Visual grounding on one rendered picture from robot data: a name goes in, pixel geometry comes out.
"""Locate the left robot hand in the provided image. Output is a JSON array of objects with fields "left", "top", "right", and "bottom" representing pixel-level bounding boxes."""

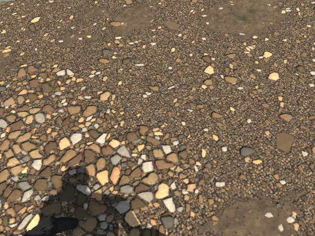
[{"left": 22, "top": 215, "right": 79, "bottom": 236}]

